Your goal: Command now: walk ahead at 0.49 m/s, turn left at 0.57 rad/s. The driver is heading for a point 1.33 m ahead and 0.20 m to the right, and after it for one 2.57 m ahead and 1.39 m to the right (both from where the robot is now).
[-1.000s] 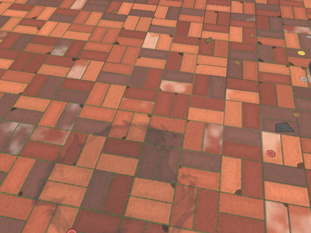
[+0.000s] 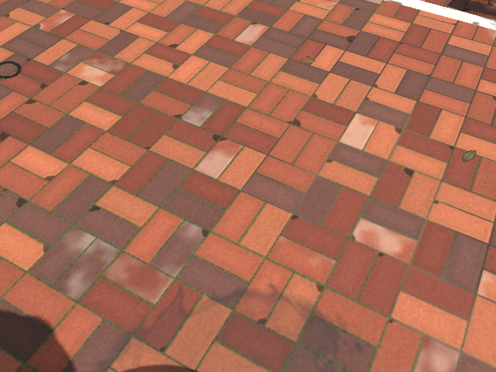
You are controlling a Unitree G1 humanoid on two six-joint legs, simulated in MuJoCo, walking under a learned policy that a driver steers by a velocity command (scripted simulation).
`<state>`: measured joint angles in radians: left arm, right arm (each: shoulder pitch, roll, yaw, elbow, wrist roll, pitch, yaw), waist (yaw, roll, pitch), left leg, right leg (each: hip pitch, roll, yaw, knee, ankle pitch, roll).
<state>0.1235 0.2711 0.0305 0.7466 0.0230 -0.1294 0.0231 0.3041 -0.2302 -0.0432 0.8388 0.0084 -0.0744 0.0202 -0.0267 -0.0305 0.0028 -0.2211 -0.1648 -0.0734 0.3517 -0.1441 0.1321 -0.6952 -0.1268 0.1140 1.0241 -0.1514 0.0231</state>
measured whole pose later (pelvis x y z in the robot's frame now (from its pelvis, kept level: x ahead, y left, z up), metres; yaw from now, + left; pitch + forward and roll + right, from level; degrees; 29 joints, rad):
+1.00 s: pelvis +0.52 -0.05 +0.00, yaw -20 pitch +2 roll +2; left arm 0.22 0.32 0.07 0.65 -0.02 -0.03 0.00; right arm 0.32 -0.27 -0.07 0.81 -0.01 -0.11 0.01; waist -0.05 -0.06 0.00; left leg -0.11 -0.04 0.09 0.29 -0.21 0.04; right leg -0.71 -0.09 0.08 1.07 -0.19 0.01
